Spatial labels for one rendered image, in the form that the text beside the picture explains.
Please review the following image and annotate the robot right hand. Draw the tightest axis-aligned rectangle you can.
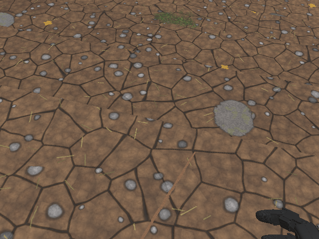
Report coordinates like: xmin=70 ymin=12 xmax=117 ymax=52
xmin=255 ymin=207 xmax=319 ymax=239

